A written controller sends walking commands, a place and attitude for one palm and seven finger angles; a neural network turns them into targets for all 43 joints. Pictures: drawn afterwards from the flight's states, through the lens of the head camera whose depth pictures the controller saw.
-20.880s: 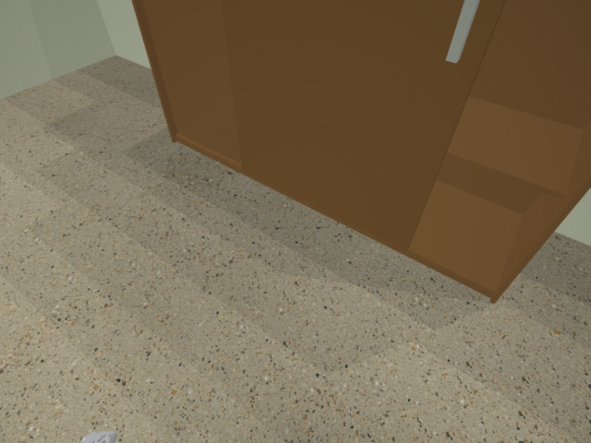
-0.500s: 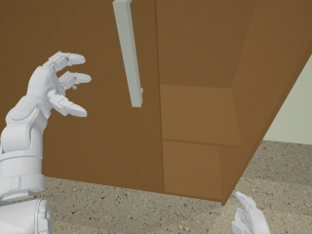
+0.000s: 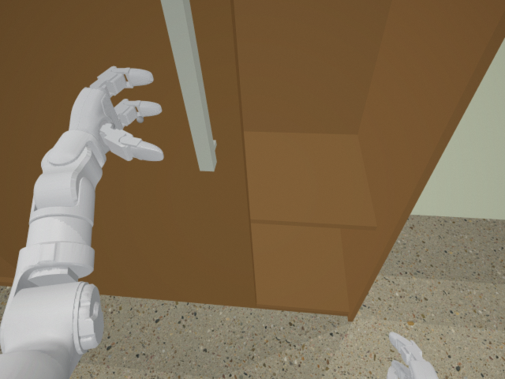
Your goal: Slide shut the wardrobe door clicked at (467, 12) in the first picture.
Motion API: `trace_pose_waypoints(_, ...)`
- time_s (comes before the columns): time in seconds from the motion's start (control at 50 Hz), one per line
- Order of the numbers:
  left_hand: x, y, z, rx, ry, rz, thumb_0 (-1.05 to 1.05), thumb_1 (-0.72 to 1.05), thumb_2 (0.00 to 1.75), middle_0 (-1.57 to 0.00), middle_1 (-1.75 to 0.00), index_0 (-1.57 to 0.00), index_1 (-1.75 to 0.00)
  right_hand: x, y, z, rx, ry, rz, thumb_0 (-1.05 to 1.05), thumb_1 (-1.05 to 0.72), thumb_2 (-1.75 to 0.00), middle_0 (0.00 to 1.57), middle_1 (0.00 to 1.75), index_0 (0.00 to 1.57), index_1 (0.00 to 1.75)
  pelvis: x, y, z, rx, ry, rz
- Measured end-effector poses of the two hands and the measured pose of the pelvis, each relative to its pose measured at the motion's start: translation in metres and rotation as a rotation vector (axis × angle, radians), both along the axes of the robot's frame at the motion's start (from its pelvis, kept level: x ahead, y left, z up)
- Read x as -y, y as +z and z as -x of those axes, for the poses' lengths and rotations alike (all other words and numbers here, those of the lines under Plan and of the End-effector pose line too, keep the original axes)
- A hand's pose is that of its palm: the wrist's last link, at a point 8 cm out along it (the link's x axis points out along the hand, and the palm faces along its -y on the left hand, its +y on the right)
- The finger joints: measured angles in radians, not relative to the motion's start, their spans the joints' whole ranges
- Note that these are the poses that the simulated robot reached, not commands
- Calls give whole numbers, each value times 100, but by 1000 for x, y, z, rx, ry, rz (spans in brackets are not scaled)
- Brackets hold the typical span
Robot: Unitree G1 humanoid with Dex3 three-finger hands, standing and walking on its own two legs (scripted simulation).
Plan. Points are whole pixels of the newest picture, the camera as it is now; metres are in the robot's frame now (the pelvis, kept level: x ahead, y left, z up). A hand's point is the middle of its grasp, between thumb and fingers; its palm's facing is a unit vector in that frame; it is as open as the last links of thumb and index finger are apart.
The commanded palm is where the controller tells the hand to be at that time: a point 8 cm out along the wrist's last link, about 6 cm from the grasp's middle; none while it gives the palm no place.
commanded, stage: move the hooked fingers beside the handle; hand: left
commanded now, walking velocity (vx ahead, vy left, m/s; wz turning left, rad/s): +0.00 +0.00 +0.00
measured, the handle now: (198, 91) +0.50 +0.11 +0.23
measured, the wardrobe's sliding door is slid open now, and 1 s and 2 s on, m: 0.36 0.36 0.36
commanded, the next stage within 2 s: feel for the door with the fingertips in 1.34 s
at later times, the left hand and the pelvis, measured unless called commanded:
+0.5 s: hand (149, 117) +0.43 +0.17 +0.23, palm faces -0.03 -1.00 -0.03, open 14.0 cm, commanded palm +0.40 +0.22 +0.22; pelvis +0.01 +0.01 +0.00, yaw -2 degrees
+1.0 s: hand (158, 110) +0.44 +0.16 +0.23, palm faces -0.04 -1.00 -0.03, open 14.0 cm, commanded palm +0.41 +0.21 +0.22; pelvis +0.00 +0.00 +0.00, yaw -1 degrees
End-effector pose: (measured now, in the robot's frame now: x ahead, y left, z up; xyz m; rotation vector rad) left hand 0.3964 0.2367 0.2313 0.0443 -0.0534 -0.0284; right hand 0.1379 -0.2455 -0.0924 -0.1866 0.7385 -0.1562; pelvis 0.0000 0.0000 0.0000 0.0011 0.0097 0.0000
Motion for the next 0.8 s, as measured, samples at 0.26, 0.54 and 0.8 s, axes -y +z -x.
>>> trace_pose_waypoints(0.26, 8, 0, -28, 5, -1, 18, -1, -50, 30, -30, -120, -30, -120, 8, -9, 36, -86, -61, 11, 1, -90, -90, 20, 30, 20, 30, -3, 0, -3, -24, -17, 2)
trace_pose_waypoints(0.54, 8, -5, -9, 29, -2, 16, -1, -50, 30, -30, -120, -30, -120, 2, -6, 26, -59, -49, -6, 2, -90, -90, 20, 30, 20, 30, -6, 1, -4, -11, -24, 3)
trace_pose_waypoints(0.8, 11, -4, -9, -17, 12, 16, -1, -50, 30, -30, -120, -30, -120, -10, 7, -9, 33, 15, -6, 1, -90, -90, 20, 30, 20, 30, -4, 1, 4, -7, -3, 2)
